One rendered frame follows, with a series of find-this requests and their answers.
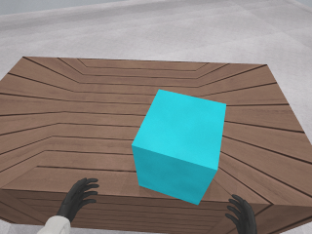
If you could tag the pedestal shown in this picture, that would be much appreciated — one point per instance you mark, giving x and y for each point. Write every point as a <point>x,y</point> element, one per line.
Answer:
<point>65,119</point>

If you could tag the right robot hand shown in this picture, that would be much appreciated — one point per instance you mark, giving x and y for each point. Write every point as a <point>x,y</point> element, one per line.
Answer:
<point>246,223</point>

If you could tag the robot left forearm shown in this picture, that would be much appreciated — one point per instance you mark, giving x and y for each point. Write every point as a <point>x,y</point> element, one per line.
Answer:
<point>56,224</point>

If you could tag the carton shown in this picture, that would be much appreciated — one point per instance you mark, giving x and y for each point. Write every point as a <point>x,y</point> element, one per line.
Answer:
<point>176,149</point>

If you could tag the left robot hand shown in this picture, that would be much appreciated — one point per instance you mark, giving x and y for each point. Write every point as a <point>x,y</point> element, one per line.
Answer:
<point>73,200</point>

